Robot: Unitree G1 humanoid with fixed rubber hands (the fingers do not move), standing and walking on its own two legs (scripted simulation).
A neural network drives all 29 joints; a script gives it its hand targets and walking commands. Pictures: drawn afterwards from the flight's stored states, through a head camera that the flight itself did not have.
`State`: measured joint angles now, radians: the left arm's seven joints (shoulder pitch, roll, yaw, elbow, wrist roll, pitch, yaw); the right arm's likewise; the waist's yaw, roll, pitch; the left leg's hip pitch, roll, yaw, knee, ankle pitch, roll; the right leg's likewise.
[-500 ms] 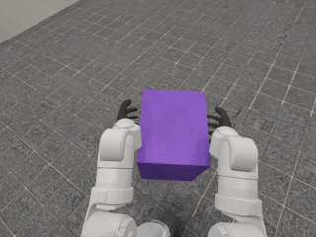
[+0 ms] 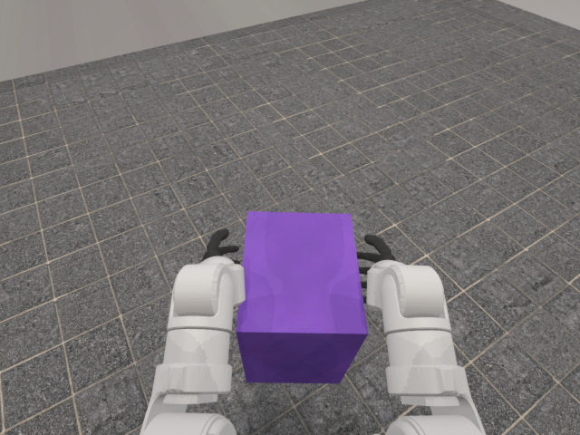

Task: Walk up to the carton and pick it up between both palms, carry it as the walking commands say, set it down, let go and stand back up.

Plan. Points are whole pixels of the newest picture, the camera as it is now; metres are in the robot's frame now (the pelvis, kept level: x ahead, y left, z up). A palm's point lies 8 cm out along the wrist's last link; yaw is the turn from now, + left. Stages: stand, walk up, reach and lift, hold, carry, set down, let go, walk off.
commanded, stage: carry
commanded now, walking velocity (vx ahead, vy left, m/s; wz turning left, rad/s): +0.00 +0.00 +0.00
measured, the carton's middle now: (296, 302) +0.32 +0.03 -0.04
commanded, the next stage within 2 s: none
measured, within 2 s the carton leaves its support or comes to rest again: neither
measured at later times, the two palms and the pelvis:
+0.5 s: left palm (175, 217) +0.39 +0.22 +0.07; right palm (323, 208) +0.43 -0.01 +0.06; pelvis +0.10 +0.05 -0.01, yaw +10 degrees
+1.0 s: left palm (172, 184) +0.45 +0.23 +0.07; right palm (312, 176) +0.49 +0.01 +0.07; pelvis +0.16 +0.06 -0.01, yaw +11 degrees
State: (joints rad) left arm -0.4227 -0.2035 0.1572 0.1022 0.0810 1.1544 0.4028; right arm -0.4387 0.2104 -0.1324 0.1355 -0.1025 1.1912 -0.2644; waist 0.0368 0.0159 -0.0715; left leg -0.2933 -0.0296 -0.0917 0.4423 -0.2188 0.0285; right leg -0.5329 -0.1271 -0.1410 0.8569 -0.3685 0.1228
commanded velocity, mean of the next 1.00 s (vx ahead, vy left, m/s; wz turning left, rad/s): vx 0.00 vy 0.00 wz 0.00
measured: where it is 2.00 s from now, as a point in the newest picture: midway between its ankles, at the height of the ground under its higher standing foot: outside the picture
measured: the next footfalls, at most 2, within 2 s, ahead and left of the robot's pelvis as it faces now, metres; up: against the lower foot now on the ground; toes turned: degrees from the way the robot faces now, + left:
right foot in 0.12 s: +0.09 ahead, -0.11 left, +0.00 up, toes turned -4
left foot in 0.30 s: +0.11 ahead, +0.15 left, +0.00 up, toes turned +11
